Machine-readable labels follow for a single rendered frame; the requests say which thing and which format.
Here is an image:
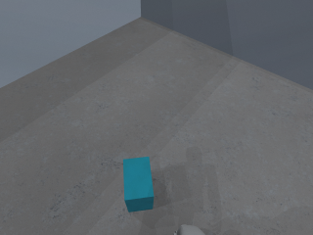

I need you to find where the carton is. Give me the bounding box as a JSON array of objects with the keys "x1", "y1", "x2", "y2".
[{"x1": 123, "y1": 157, "x2": 155, "y2": 212}]

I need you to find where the right robot thigh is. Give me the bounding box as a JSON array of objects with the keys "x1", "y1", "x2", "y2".
[{"x1": 173, "y1": 225, "x2": 205, "y2": 235}]

